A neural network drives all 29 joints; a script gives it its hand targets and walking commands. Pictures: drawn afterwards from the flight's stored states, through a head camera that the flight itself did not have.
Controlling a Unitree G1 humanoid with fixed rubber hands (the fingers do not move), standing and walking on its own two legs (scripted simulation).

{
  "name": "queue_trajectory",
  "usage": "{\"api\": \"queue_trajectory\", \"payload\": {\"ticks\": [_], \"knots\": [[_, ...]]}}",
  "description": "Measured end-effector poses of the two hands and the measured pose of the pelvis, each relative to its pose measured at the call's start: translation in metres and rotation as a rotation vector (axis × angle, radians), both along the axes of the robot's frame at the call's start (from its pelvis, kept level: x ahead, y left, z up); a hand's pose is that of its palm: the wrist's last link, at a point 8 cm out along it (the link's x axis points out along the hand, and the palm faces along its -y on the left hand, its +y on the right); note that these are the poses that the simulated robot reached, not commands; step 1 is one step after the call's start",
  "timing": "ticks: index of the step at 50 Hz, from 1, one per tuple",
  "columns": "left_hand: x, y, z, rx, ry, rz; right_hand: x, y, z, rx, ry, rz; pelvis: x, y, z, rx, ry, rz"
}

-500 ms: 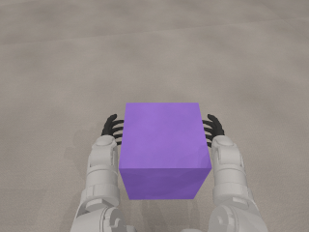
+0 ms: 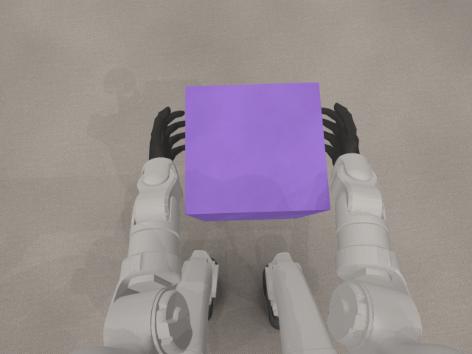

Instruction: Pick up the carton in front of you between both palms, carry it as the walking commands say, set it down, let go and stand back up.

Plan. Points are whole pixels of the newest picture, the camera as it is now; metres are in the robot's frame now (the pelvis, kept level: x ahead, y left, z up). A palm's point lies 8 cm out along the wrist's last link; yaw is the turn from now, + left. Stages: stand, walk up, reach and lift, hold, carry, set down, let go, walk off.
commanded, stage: set down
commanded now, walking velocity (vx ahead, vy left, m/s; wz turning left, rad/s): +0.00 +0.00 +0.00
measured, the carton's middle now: (251, 164) +0.42 -0.01 -0.14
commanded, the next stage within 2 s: none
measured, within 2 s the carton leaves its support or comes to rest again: neither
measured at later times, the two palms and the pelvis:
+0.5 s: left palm (182, 165) +0.44 +0.14 -0.23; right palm (316, 164) +0.44 -0.16 -0.23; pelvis -0.02 +0.00 -0.13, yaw -1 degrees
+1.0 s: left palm (194, 170) +0.47 +0.13 -0.39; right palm (302, 170) +0.47 -0.17 -0.38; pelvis -0.04 +0.00 -0.24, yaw -1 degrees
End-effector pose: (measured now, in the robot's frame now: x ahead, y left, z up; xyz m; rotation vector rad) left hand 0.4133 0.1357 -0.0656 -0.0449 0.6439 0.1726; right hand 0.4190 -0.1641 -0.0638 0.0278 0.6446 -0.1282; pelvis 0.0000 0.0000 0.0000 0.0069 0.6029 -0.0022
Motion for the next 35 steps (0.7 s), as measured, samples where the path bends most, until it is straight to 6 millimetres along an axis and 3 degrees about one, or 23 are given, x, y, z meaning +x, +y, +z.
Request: {"api": "queue_trajectory", "payload": {"ticks": [12,24,35], "knots": [[0.016,0.002,-0.068,0.019,0.046,-0.023,0.014,0.002,-0.067,-0.020,0.047,0.001,-0.001,-0.005,-0.053,-0.004,0.143,0.006],[0.030,0.000,-0.156,0.015,0.033,-0.033,0.023,0.000,-0.156,-0.023,0.035,-0.011,-0.017,-0.001,-0.121,-0.010,0.208,0.000],[0.041,-0.001,-0.224,0.015,0.048,-0.038,0.035,-0.001,-0.221,-0.031,0.050,-0.010,-0.032,0.003,-0.174,-0.015,0.207,-0.003]]}}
